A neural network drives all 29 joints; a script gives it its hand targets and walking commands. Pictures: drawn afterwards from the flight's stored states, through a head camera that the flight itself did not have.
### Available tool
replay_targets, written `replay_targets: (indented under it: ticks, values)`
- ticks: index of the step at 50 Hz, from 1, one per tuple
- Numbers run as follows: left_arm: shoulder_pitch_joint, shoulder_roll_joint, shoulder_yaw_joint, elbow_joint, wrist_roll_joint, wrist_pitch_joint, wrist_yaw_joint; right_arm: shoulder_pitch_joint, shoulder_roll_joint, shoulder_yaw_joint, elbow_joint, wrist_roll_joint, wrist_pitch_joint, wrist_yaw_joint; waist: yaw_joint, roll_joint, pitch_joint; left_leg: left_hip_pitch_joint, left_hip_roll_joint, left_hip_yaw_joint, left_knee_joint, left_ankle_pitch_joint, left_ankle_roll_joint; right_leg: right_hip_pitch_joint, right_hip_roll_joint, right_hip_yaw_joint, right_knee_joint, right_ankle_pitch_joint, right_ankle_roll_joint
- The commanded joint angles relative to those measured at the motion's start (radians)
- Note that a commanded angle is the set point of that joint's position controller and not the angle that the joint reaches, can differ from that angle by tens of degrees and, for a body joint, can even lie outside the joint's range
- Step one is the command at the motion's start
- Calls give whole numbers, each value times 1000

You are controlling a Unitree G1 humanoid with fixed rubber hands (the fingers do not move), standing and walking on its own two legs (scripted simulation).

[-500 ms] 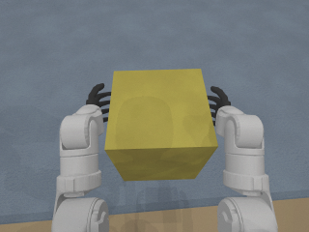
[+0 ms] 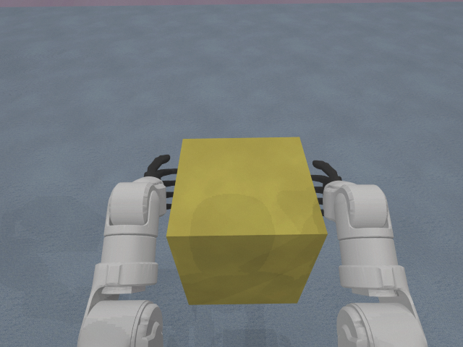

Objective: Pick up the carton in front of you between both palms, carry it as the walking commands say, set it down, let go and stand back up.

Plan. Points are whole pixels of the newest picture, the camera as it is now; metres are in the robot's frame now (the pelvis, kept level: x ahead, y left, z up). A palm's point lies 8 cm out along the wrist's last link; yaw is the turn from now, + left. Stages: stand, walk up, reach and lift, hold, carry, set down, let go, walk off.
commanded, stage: carry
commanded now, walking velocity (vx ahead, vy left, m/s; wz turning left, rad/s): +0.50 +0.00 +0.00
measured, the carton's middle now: (242, 224) +0.34 +0.00 +0.04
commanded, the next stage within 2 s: none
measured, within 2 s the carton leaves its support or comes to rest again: neither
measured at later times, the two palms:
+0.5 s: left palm (169, 119) +0.56 +0.16 +0.12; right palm (306, 130) +0.52 -0.14 +0.12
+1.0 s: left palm (197, 104) +0.82 +0.13 +0.00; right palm (290, 105) +0.83 -0.17 -0.01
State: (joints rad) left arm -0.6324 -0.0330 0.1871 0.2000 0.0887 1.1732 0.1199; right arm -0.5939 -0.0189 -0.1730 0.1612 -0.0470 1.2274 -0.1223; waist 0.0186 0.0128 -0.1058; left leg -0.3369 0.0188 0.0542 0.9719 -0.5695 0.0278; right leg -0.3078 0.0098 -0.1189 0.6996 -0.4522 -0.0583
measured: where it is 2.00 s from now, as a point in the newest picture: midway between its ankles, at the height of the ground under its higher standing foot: (244, 203)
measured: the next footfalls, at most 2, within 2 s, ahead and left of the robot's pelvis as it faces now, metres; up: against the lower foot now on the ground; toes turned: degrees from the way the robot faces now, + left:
left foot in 0.24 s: +0.20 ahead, +0.10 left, +0.00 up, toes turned +3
right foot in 0.76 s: +0.52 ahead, -0.08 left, -0.08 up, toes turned -5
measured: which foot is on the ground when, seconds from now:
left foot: up 0.00-0.22, down 0.24-0.78, up 0.80-1.00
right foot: down 0.00-0.24, up 0.26-0.74, down 0.76-1.00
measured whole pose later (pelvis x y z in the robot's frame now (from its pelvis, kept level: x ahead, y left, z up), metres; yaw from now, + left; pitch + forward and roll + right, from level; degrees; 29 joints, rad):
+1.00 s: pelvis +0.47 -0.03 -0.07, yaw -1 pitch +4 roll +1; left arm -0.56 -0.04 0.21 0.10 0.06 1.15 0.11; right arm -0.60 0.01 -0.17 0.15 -0.06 1.20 -0.13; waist 0.05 0.02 0.04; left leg -0.70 0.06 0.00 1.21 -0.37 0.01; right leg -0.37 0.06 -0.11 0.59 -0.30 -0.12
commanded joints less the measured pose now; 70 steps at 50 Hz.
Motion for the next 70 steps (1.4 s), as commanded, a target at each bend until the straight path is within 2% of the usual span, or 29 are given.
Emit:
replay_targets:
  ticks: [1,4,9,11,12,13,14,17,22,27,32,36,38,39,40,41,42,43,46,52,57,59,61,62,63,64,65,67,70]
  values:
    - [-712,-1085,-613,-152,-469,-4,-242,-837,1126,598,-153,428,-60,238,79,-90,-232,-524,20,-55,184,-86,30,537,-362,580,-262,550,-247]
    - [-804,-1115,-660,-260,-531,-1,-239,-823,1112,576,-187,408,-52,212,63,-113,-241,-366,18,-15,-50,91,13,389,-294,404,-344,390,-169]
    - [-723,-1115,-668,-202,-536,15,-250,-708,1058,545,-144,341,-37,197,34,-169,-278,-31,-80,105,-377,347,11,255,-190,146,-250,638,-72]
    - [-687,-1117,-658,-147,-520,14,-254,-652,1047,531,-98,326,-37,208,-69,-103,-374,267,-91,131,-427,468,44,117,-148,27,5,784,-22]
    - [-683,-1111,-650,-123,-506,13,-255,-632,1045,527,-81,325,-40,215,-114,-18,-391,423,-5,-3,-463,418,60,-28,-103,8,191,627,4]
    - [-658,-1121,-638,-94,-490,16,-258,-646,1023,525,-76,323,-42,220,-76,224,-429,550,285,-489,-547,474,175,-262,23,22,424,56,38]
    - [-662,-1120,-624,-87,-474,15,-259,-661,1053,541,-80,337,-45,226,-87,279,-421,580,322,-642,-584,416,266,-400,46,128,563,-89,19]
    - [-702,-1137,-619,-136,-460,2,-245,-853,1139,615,-225,432,-63,248,-63,37,-318,414,276,-457,-577,504,224,-431,-56,165,503,18,5]
    - [-662,-1108,-628,-224,-421,-7,-196,-893,1152,675,-341,506,-66,250,-82,76,-360,412,232,-298,-600,615,205,-362,-31,106,250,64,45]
    - [-594,-1029,-638,-252,-374,10,-176,-792,1094,668,-297,491,-49,255,-127,91,-359,631,193,-240,-489,829,180,-565,-56,125,168,376,46]
    - [-587,-983,-610,-182,-340,29,-203,-747,1088,657,-177,469,-46,275,-152,57,-234,406,111,-155,-450,586,157,-321,-21,60,-215,721,26]
    - [-592,-984,-570,-99,-337,34,-226,-751,1117,635,-105,462,-58,285,-105,84,-176,326,103,-122,-305,565,123,-160,-45,46,-309,736,-23]
    - [-554,-982,-537,-50,-334,28,-238,-762,1132,627,-77,452,-67,285,6,31,-248,180,60,-35,10,624,83,174,-36,-8,-338,657,-18]
    - [-545,-972,-516,-32,-332,22,-245,-755,1132,613,-59,449,-70,283,37,-108,-286,-23,4,6,220,326,48,372,-100,63,-255,678,-2]
    - [-566,-957,-504,-5,-334,20,-248,-787,1147,612,-54,456,-66,278,-18,-278,-335,-310,-34,-30,393,-88,6,632,-288,314,-59,1055,-56]
    - [-573,-955,-490,14,-346,18,-249,-810,1141,593,-45,456,-59,267,25,-302,-418,-416,-53,-65,492,-51,-9,698,-382,526,-108,798,-177]
    - [-579,-1000,-501,-2,-370,5,-255,-819,1148,588,-76,452,-60,257,64,-289,-424,-512,-21,-96,515,74,-2,627,-389,646,-260,326,-241]
    - [-623,-1056,-521,-48,-403,-3,-263,-859,1166,595,-115,451,-67,245,50,-158,-382,-488,8,-96,467,147,-4,511,-353,632,-323,216,-214]
    - [-777,-1164,-619,-193,-508,-21,-267,-867,1203,604,-198,442,-85,214,19,-79,-340,-419,53,-86,326,187,-15,316,-286,479,-311,367,-208]
    - [-635,-1182,-710,-272,-518,-64,-265,-663,1186,643,-232,358,-134,185,52,-104,-397,-543,40,-19,137,280,-6,509,-237,341,-227,820,-174]
    - [-570,-1138,-771,-302,-511,-97,-272,-592,1121,684,-276,321,-168,187,70,-109,-344,-426,-24,54,-224,467,18,523,-175,226,-203,985,-121]
    - [-547,-1103,-783,-310,-505,-101,-268,-583,1082,700,-304,322,-168,186,61,-124,-324,-279,-67,114,-411,552,32,492,-156,160,-197,1076,-88]
    - [-529,-1059,-782,-323,-498,-97,-258,-584,1044,711,-330,335,-159,188,-9,-154,-381,22,-97,144,-541,639,59,425,-158,97,-54,1206,-34]
    - [-525,-1035,-780,-322,-492,-90,-254,-563,1018,705,-333,340,-153,192,-66,-119,-439,238,-67,127,-583,682,61,331,-141,49,94,1091,-6]
    - [-512,-1011,-776,-314,-481,-81,-251,-546,989,695,-330,346,-143,198,-85,-21,-492,476,133,-98,-514,851,74,126,-118,43,244,658,22]
    - [-487,-1015,-761,-286,-474,-63,-246,-545,944,682,-291,332,-135,201,-62,221,-608,815,413,-544,-482,1008,281,-242,31,89,524,-41,78]
    - [-457,-978,-734,-275,-452,-54,-241,-503,975,687,-256,357,-124,207,-81,206,-613,823,396,-631,-539,826,312,-353,39,151,643,-88,51]
    - [-483,-1004,-719,-289,-438,-44,-232,-566,1031,710,-316,408,-112,226,-59,68,-468,678,317,-458,-596,806,212,-406,-31,147,551,16,42]
    - [-441,-1038,-698,-297,-397,-33,-219,-642,1101,734,-379,460,-91,250,-36,34,-402,534,271,-315,-670,805,135,-304,-59,117,341,94,66]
